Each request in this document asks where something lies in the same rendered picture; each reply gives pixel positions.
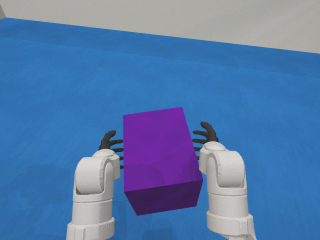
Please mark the robot right hand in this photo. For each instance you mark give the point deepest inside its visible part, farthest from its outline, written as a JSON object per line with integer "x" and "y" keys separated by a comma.
{"x": 210, "y": 135}

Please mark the right robot forearm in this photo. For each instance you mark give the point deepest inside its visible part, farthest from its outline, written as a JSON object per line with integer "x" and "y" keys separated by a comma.
{"x": 228, "y": 213}

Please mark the left robot forearm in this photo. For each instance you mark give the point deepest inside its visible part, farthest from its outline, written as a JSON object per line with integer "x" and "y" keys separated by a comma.
{"x": 93, "y": 192}

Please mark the carton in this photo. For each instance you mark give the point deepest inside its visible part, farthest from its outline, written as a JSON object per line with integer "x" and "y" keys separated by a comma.
{"x": 160, "y": 166}

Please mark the robot left hand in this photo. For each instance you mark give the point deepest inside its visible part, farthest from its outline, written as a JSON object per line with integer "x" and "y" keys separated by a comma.
{"x": 105, "y": 144}

